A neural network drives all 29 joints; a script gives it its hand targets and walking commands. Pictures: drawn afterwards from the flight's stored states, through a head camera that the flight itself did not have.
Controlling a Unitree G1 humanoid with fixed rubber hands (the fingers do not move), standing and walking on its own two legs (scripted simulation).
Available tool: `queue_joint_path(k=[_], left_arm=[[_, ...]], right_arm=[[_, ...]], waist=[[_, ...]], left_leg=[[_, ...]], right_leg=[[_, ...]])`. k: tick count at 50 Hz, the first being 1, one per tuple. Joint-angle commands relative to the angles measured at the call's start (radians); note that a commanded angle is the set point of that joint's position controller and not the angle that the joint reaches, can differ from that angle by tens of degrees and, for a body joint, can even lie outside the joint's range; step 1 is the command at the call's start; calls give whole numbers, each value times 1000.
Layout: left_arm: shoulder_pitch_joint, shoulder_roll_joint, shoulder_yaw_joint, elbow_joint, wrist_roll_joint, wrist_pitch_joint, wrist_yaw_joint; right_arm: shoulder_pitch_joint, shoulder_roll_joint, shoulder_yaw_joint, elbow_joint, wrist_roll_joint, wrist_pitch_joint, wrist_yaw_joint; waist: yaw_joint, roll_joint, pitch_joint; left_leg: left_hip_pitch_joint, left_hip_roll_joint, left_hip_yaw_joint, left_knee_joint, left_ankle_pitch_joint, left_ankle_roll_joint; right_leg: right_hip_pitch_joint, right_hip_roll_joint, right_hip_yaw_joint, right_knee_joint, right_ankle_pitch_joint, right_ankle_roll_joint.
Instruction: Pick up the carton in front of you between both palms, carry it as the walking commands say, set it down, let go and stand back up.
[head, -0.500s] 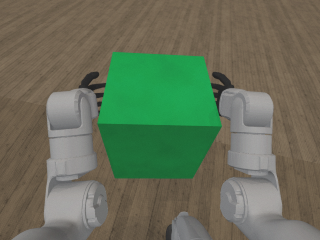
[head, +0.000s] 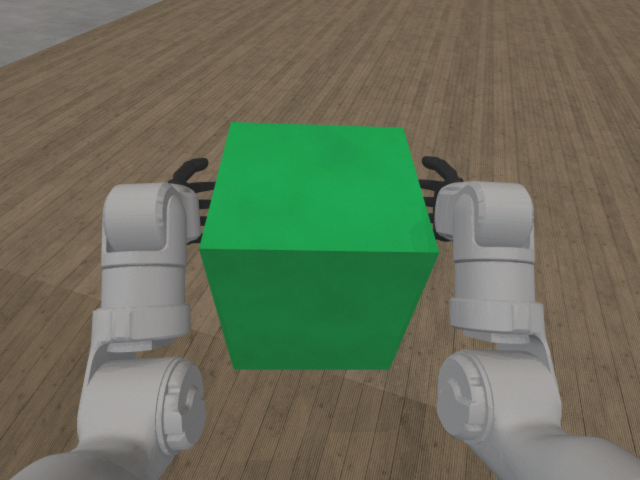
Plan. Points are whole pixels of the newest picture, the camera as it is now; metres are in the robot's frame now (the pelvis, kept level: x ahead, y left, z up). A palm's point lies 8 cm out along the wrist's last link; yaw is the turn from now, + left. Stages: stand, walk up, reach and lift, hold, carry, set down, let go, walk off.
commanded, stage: carry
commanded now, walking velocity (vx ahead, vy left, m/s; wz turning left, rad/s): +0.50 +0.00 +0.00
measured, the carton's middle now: (314, 253) +0.38 +0.00 +0.11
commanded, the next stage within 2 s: none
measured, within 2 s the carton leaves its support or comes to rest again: neither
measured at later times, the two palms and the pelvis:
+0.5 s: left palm (223, 86) +0.66 +0.15 +0.20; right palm (402, 80) +0.69 -0.15 +0.21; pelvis +0.30 -0.02 +0.05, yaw +1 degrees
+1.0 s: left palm out of the picture +0.98 +0.16 +0.26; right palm out of the picture +0.96 -0.14 +0.26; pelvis +0.60 +0.03 +0.11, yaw +0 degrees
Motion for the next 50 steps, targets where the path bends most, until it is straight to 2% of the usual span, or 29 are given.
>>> queue_joint_path(k=[1,2,3,5,8,11,13,17,19,20,21,22,23,24,25,26,28,31,34,37,39,40,41,42,43,44,45,47,50], left_arm=[[-740,-1115,-534,-52,-386,-7,-251],[-745,-1094,-511,-57,-368,-12,-241],[-731,-1100,-508,-69,-360,-15,-231],[-712,-1094,-502,-115,-346,-22,-207],[-713,-1057,-508,-182,-334,-21,-175],[-706,-1011,-525,-212,-316,-7,-158],[-679,-995,-538,-193,-309,5,-158],[-657,-1011,-558,-115,-326,18,-181],[-652,-1039,-556,-72,-340,11,-194],[-663,-1059,-556,-62,-348,3,-201],[-649,-1072,-553,-55,-358,-6,-208],[-684,-1067,-565,-89,-370,-23,-211],[-704,-1103,-579,-125,-404,-30,-213],[-771,-1121,-596,-195,-438,-28,-216],[-822,-1151,-625,-251,-474,-31,-218],[-868,-1161,-646,-302,-508,-32,-219],[-907,-1171,-660,-375,-540,-32,-220],[-882,-1139,-652,-396,-537,-14,-226],[-794,-1104,-642,-303,-499,6,-234],[-748,-1091,-626,-190,-460,11,-244],[-727,-1095,-606,-124,-439,9,-248],[-712,-1094,-590,-95,-421,8,-249],[-704,-1096,-565,-72,-405,10,-251],[-722,-1091,-555,-62,-393,6,-252],[-748,-1106,-546,-62,-386,-5,-245],[-746,-1098,-534,-74,-376,-10,-237],[-737,-1104,-531,-86,-371,-14,-229],[-735,-1109,-529,-129,-368,-18,-209],[-729,-1079,-534,-185,-360,-16,-181]], right_arm=[[-622,1039,542,-4,428,-4,216],[-721,1094,581,-70,477,-13,223],[-781,1121,609,-130,520,-19,226],[-873,1163,644,-230,580,-28,228],[-869,1150,646,-275,601,-22,226],[-814,1102,637,-269,588,-8,220],[-765,1072,627,-236,566,2,217],[-687,1040,599,-140,507,13,219],[-672,1043,580,-97,485,9,222],[-671,1050,577,-85,484,5,224],[-685,1049,573,-93,475,0,225],[-704,1071,572,-115,468,0,228],[-740,1056,574,-136,462,0,227],[-752,1070,572,-143,458,-4,217],[-729,1049,559,-157,446,-4,206],[-709,1040,550,-169,437,-3,194],[-691,1012,538,-211,410,-1,171],[-672,968,547,-253,378,6,148],[-622,939,559,-203,358,23,148],[-606,952,571,-113,364,29,169],[-594,987,562,-37,383,24,191],[-565,999,548,11,395,18,201],[-559,988,533,35,391,8,208],[-566,1022,537,43,407,-2,215],[-635,1043,554,-16,440,-6,223],[-703,1088,583,-67,481,-11,229],[-772,1117,609,-133,520,-19,232],[-870,1152,636,-234,575,-28,233],[-853,1135,635,-269,587,-19,227]], waist=[[-80,225,-455],[-84,98,-428],[-72,26,-407],[-44,55,-424],[-50,112,-416],[-65,107,-394],[-72,110,-371],[-71,166,-303],[-10,211,-337],[53,202,-405],[123,143,-520],[109,-195,-623],[123,-248,-552],[106,-133,-487],[108,-16,-466],[85,8,-461],[59,-40,-473],[67,-75,-443],[74,-99,-403],[42,-122,-364],[-33,-77,-387],[-73,11,-460],[-77,241,-575],[-116,355,-498],[-83,225,-439],[-84,95,-423],[-74,35,-397],[-46,88,-407],[-53,136,-407]], left_leg=[[875,363,-817,-357,34,270],[809,335,-708,-292,189,258],[742,311,-606,-268,254,222],[679,274,-496,-299,116,163],[677,273,-450,-346,29,185],[716,280,-399,-362,66,209],[720,267,-340,-365,132,200],[673,226,-190,-365,392,152],[606,208,-91,-210,798,105],[526,190,-21,-38,949,57],[347,153,-18,185,744,10],[8,26,-60,513,244,-50],[-164,-89,-163,721,-191,-48],[-260,-37,-235,843,-179,-15],[-286,-6,-239,861,-167,-1],[-291,20,-237,814,-160,12],[-246,51,-219,689,-137,26],[-255,68,-167,537,-122,14],[-139,83,-135,211,-24,-5],[78,-1,9,-12,34,-6],[330,-73,99,-155,103,9],[571,-45,50,-143,60,17],[818,245,-476,-225,-175,149],[865,337,-839,-397,-119,234],[852,360,-795,-354,33,243],[797,334,-697,-292,174,233],[717,308,-605,-284,231,201],[638,278,-490,-326,158,151],[646,275,-411,-370,182,172]], right_leg=[[-621,104,106,615,35,3],[-644,73,112,674,76,-6],[-639,44,116,655,115,-14],[-591,20,115,572,169,-24],[-652,13,73,544,177,-23],[-745,-14,46,456,190,-9],[-740,-21,27,346,209,-9],[-570,44,-107,71,195,-37],[-294,153,-224,-32,162,-66],[-34,179,-229,-133,243,-89],[295,114,-82,-185,218,-114],[549,-219,572,-324,40,-280],[521,-256,821,-463,263,-348],[495,-261,694,-380,428,-340],[438,-244,587,-318,560,-310],[403,-223,501,-317,536,-257],[348,-191,394,-354,343,-201],[310,-190,308,-395,341,-216],[244,-156,180,-427,392,-193],[173,-140,88,-424,479,-150],[110,-103,-19,-236,623,-92],[10,-69,-78,-39,641,-46],[-256,12,-64,264,407,29],[-520,151,5,435,16,39],[-617,97,97,554,26,13],[-631,63,110,592,76,1],[-608,33,121,539,140,-9],[-522,10,118,426,211,-11],[-535,13,77,296,240,2]])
